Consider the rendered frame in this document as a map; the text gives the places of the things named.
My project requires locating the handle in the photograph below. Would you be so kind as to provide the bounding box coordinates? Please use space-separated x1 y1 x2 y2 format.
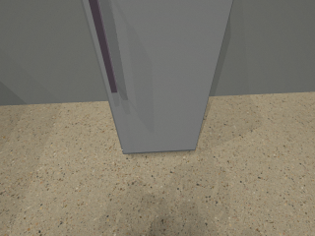
89 0 118 93

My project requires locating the fridge door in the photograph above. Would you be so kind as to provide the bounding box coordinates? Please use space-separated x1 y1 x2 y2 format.
83 0 233 153

